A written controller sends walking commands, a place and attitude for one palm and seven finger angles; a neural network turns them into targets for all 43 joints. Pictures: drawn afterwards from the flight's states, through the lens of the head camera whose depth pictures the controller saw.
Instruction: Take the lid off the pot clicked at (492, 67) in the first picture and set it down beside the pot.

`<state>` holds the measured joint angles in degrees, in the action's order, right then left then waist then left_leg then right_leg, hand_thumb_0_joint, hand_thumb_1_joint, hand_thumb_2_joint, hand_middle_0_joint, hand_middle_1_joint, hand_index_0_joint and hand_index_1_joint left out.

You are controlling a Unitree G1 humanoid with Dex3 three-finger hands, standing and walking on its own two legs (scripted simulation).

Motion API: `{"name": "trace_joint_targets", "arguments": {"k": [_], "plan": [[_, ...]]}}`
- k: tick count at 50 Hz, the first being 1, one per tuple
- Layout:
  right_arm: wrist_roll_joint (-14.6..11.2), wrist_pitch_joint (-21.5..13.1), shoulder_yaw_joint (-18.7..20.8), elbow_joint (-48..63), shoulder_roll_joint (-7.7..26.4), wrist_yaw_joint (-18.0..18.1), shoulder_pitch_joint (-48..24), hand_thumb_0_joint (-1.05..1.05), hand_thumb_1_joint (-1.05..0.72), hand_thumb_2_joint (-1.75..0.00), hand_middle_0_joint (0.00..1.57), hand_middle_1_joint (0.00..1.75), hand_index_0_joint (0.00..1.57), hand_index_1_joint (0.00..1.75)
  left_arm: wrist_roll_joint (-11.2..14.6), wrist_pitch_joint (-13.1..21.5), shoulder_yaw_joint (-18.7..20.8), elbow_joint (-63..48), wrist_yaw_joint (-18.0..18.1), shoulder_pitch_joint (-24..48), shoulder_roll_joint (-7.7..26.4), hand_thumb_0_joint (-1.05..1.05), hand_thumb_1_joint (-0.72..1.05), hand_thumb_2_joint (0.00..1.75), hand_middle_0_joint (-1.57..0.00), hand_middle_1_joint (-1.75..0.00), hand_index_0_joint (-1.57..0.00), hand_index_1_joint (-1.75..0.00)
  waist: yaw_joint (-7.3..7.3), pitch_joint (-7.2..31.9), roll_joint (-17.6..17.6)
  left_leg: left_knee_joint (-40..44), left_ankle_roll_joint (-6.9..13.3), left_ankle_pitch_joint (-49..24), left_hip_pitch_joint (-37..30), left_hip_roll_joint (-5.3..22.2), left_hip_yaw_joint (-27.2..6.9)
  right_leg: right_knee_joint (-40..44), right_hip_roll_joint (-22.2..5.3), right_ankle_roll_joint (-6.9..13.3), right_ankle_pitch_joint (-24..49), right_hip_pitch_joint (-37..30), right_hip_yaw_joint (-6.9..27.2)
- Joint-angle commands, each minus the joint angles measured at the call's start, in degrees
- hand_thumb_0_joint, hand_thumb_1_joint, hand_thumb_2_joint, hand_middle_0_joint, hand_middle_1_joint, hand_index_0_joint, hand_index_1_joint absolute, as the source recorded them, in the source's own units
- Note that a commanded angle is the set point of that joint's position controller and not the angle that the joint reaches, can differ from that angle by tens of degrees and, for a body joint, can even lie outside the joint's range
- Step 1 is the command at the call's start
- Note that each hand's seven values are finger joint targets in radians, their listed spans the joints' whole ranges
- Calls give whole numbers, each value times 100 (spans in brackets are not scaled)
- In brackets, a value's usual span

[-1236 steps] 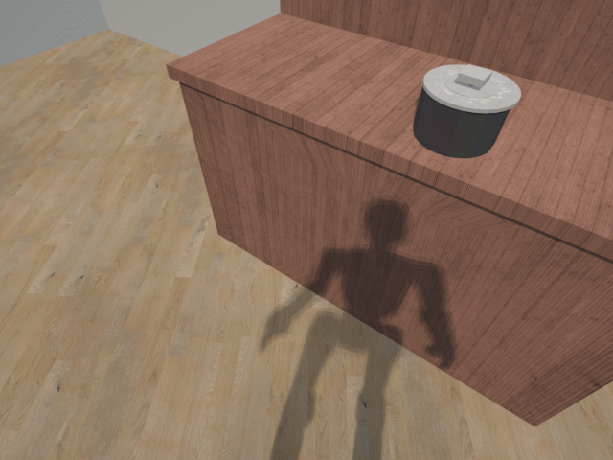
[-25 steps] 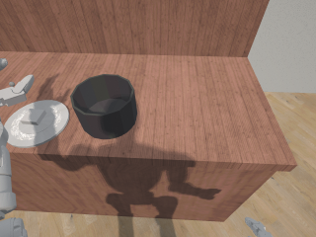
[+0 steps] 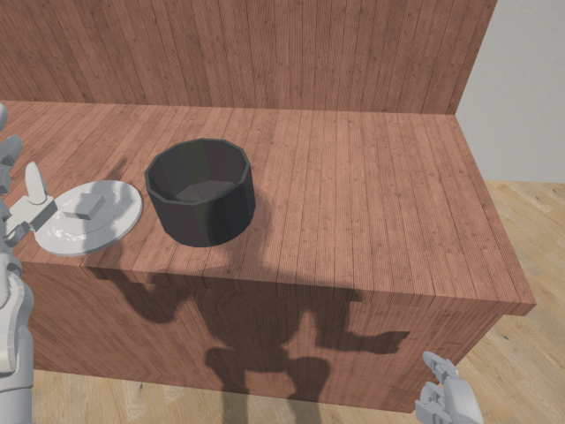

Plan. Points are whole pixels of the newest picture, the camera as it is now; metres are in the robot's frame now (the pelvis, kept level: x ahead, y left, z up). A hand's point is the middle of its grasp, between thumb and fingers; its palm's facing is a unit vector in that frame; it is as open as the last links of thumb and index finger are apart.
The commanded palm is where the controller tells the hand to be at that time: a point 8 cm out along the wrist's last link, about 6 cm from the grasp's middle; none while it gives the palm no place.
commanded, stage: draw the hand back to the body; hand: left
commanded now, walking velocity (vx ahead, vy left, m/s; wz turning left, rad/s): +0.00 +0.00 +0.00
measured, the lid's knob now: (84, 206) +0.45 +0.43 +0.03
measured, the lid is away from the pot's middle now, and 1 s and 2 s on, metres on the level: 0.23 0.23 0.23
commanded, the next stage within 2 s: step back with the hand held close in 0.78 s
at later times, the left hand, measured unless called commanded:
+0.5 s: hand (31, 265) +0.21 +0.27 +0.20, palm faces +0.45 -0.84 -0.31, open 7.4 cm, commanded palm +0.14 +0.31 +0.21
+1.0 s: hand (6, 288) +0.18 +0.27 +0.21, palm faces +0.45 -0.80 -0.40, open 7.4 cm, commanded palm +0.11 +0.31 +0.21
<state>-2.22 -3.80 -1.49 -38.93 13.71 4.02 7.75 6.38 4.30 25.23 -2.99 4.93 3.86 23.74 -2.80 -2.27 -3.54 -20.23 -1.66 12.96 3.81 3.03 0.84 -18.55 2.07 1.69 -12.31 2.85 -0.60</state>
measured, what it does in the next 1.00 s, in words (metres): stands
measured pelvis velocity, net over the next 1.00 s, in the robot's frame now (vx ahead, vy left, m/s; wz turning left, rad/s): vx -0.01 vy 0.03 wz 0.02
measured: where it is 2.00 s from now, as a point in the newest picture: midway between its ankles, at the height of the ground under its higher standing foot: outside the picture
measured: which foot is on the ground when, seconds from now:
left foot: down 0.00-1.00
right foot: down 0.00-1.00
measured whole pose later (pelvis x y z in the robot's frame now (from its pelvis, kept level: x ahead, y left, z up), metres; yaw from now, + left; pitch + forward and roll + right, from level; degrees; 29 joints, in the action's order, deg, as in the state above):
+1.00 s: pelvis -0.01 +0.03 +0.00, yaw +1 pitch -3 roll -2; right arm -0.6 -3.6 -1.9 -34.9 11.6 2.7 9.1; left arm 4.4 9.5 23.5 -32.7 4.9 -24.5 22.2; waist -2.9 -1.5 -2.5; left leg -25.9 0.3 14.6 8.3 1.8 0.1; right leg -19.6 0.8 -0.3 -11.7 4.8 -1.3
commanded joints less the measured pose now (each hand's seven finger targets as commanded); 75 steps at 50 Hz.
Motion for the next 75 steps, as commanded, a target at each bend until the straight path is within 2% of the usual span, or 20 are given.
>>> {"name": "trace_joint_targets", "arguments": {"k": [1, 11, 22, 24, 28, 31, 37, 41, 44, 45, 46, 47, 51, 58, 62, 66, 68, 71, 73, 75], "plan": [[49, -325, 199, 824, 612, 72, -652, 0, -90, -90, 20, 30, 20, 30, 41, 397, 463, -1449, 91, 1104, 1419, 0, 90, 90, -20, -30, -20, -30, 29, 972, 82, 54, 409, -1449, -453, -305, 240, 233, -93, -92, 1647, -19, -54], [131, -428, 193, 902, 532, 64, -757, 0, -90, -90, 20, 30, 20, 30, 48, 512, 394, -2447, 83, 21, 1157, 0, 90, 90, -20, -30, -20, -30, -46, 929, -174, 99, 380, -1341, -496, -285, 134, 245, -116, -54, 1394, -50, -59], [188, -467, 201, 988, 471, 19, -746, 0, -90, -90, 20, 30, 20, 30, 30, 522, 280, -3241, 40, -1391, 870, 0, 90, 90, -20, -30, -20, -30, -75, 600, 25, 108, 342, -1212, -283, -238, 49, 229, -126, -43, 1173, 48, -106], [179, -502, 192, 1048, 449, -2, -791, 0, -90, -90, 20, 30, 20, 30, -2, 576, 143, -3722, 31, -1378, 804, 0, 90, 90, -20, -30, -20, -30, -22, 629, -229, 99, 327, -1129, -350, -235, 24, 228, -134, -31, 1052, 95, -101], [207, -496, 192, 1071, 420, 21, -742, 0, -90, -90, 20, 30, 20, 30, -25, 519, 120, -3747, 42, -1970, 714, 0, 90, 90, -20, -30, -20, -30, -81, 485, 26, 98, 320, -1066, -254, -216, 6, 249, -118, -30, 972, 150, -114], [218, -541, 183, 1146, 397, 5, -731, 0, -90, -90, 20, 30, 20, 30, -60, 554, 106, -4159, 65, -2391, 695, 0, 90, 90, -20, -30, -20, -30, -109, 564, -255, 81, 294, -1051, -226, -218, -32, 202, -127, 0, 957, 97, -116], [214, -507, 162, 1089, 389, 59, -701, 0, -90, -90, 20, 30, 20, 30, -91, 486, -36, -3912, 106, -2205, 547, 0, 90, 90, -20, -30, -20, -30, -39, 204, -41, 135, 292, -770, -139, -196, -71, 288, -120, -6, 627, 324, -136], [227, -517, 155, 1142, 382, 48, -744, 0, -90, -90, 20, 30, 20, 30, -120, 513, -94, -4169, 95, -2199, 543, 0, 90, 90, -20, -30, -20, -30, -66, 362, -102, 128, 300, -768, -163, -208, -99, 267, -132, 4, 610, 245, -117], [238, -538, 154, 1120, 365, 57, -706, 0, -90, -90, 20, 30, 20, 30, -104, 532, 87, -4166, 128, -2317, 668, 0, 90, 90, -20, -30, -20, -30, -76, 463, -43, 84, 303, -849, -198, -218, -87, 257, -128, 8, 723, 163, -108], [160, -387, 196, 1371, 626, 10, -625, 0, -90, -90, 20, 30, 20, 30, -145, 857, 1081, -4756, 202, -1268, 1728, 0, 90, 90, -20, -30, -20, -30, 53, 16, 82, -134, 438, -357, 372, -151, -197, 436, -408, -42, 1114, 618, 524], [190, -321, 211, 1229, 472, 1, -529, 0, -90, -90, 20, 30, 20, 30, -138, 914, 740, -4008, 172, -1890, 1191, 0, 90, 90, -20, -30, -20, -30, 93, -22, 735, -308, 458, -314, 488, -182, -294, 453, -562, -43, 1167, 638, 565], [167, -268, 251, 1279, 479, -50, -465, 0, -90, -90, 20, 30, 20, 30, -180, 880, 475, -3761, 117, -2326, 863, 0, 90, 90, -20, -30, -20, -30, 133, 50, 876, -499, 455, -426, 445, -175, -274, 450, -668, -36, 1288, 753, 674], [122, -100, 359, 1477, 564, -126, -329, 0, -90, -90, 20, 30, 20, 30, -208, 960, 257, -4053, 18, -3003, 659, 0, 90, 90, -20, -30, -20, -30, 188, 726, 279, -627, 462, -1165, 436, 1, -239, -49, -824, -84, 2032, 524, 453], [48, 61, 449, 1806, 546, -82, -190, 0, -90, -90, 20, 30, 20, 30, -157, 1061, 722, -4993, 97, -3708, 1055, 0, 90, 90, -20, -30, -20, -30, 165, 1333, -11, -606, 493, -2508, 600, 324, -470, -851, -638, -220, 2297, 404, 166], [36, -12, 465, 1854, 561, -64, -142, 0, -90, -90, 20, 30, 20, 30, -117, 1081, 807, -5224, 160, -3847, 1064, 0, 90, 90, -20, -30, -20, -30, 171, 1224, -561, -368, 547, -2227, 1001, 569, -680, -1295, -463, -261, 1080, 577, 41], [73, -226, 471, 1792, 579, -60, -13, 0, -90, -90, 20, 30, 20, 30, -125, 1117, 894, -5127, 222, -3743, 1017, 0, 90, 90, -20, -30, -20, -30, 197, 915, -858, -44, 659, -926, 1717, 835, -892, -1763, -367, -243, -348, 743, -17], [59, -316, 468, 1765, 596, -55, 29, 0, -90, -90, 20, 30, 20, 30, -152, 1119, 892, -4973, 250, -3558, 986, 0, 90, 90, -20, -30, -20, -30, 216, 717, -656, -155, 652, -35, 2198, 778, -851, -1622, -410, -223, -99, 601, 29], [18, -334, 476, 1752, 568, -48, 112, 0, -90, -90, 20, 30, 20, 30, -180, 1118, 783, -4728, 255, -3337, 945, 0, 90, 90, -20, -30, -20, -30, 319, 533, 392, -778, 462, 1514, 2350, 243, -596, -843, -771, -61, 7, 1040, 523], [47, -339, 499, 1638, 518, -34, 176, 0, -90, -90, 20, 30, 20, 30, -211, 1146, 749, -4513, 295, -3239, 979, 0, 90, 90, -20, -30, -20, -30, 376, 358, 992, -1558, 362, 1695, 1902, -58, -477, -8, -1185, 137, -970, 1969, 1130], [107, -300, 479, 1535, 468, -42, 208, 0, -90, -90, 20, 30, 20, 30, -245, 1159, 614, -4568, 335, -3181, 928, 0, 90, 90, -20, -30, -20, -30, 432, 493, 981, -2114, 317, 1248, 1444, -165, -406, 198, -1524, 327, -920, 2362, 1295]]}}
